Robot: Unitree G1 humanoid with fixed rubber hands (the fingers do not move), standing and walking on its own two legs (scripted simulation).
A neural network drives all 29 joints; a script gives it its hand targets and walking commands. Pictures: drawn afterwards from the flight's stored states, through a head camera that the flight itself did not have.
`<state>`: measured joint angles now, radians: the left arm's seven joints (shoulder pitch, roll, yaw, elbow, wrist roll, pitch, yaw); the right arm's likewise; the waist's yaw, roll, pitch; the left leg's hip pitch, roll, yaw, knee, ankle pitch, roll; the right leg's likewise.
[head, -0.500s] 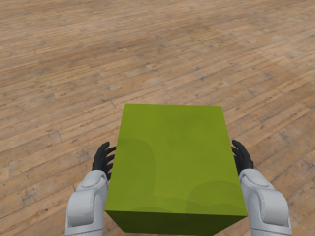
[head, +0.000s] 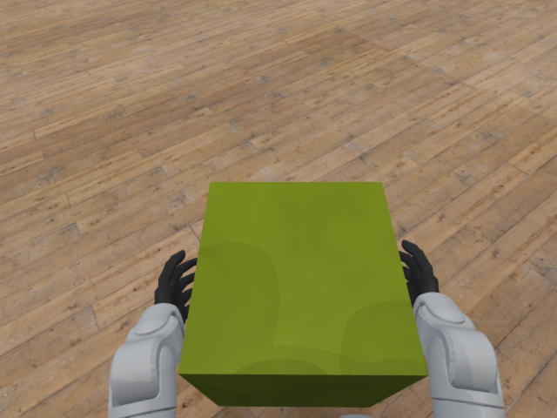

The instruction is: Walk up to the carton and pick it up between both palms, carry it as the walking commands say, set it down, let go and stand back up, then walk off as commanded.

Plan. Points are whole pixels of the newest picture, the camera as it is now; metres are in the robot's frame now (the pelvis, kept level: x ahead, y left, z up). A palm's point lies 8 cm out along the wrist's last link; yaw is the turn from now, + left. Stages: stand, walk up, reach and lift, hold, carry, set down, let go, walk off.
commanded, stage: carry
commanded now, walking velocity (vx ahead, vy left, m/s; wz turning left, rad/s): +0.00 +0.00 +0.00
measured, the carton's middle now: (294, 301) +0.28 -0.03 -0.01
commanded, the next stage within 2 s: none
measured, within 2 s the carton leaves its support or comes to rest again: neither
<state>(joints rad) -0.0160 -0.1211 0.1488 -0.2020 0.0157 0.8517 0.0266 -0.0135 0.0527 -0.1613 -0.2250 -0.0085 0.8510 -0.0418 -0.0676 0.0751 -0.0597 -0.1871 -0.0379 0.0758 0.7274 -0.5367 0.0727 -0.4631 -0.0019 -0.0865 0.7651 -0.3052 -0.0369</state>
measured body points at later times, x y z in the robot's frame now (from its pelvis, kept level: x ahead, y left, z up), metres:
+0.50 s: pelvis +0.26 +0.00 -0.02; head +0.25 -0.01 +0.43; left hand +0.52 +0.18 +0.02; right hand +0.53 -0.17 +0.00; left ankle +0.08 +0.07 -0.66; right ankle +0.17 -0.10 -0.70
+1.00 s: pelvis +0.61 +0.00 -0.04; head +0.63 +0.02 +0.41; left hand +0.85 +0.19 -0.04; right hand +0.90 -0.14 -0.02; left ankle +0.46 +0.09 -0.62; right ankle +0.49 -0.07 -0.71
